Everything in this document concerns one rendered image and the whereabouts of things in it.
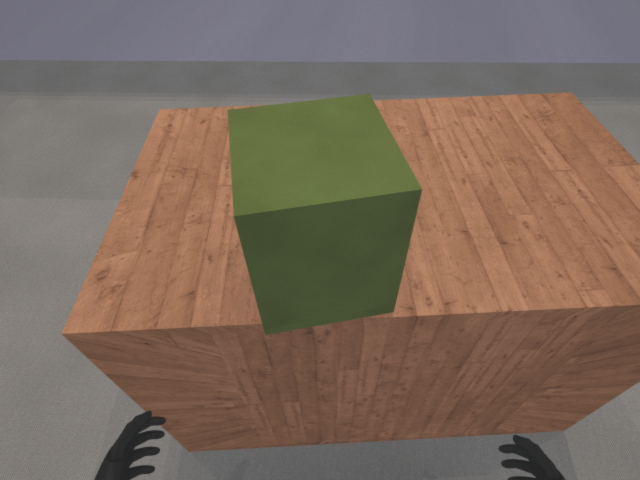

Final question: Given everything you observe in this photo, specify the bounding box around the robot right hand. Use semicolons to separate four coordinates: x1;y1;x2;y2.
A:
499;435;565;480

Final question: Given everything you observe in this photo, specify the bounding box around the pedestal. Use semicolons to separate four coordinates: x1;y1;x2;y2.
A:
62;92;640;452

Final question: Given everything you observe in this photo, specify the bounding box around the robot left hand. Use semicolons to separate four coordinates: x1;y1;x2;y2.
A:
95;411;166;480

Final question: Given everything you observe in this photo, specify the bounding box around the carton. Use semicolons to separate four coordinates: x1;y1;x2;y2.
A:
228;94;422;335

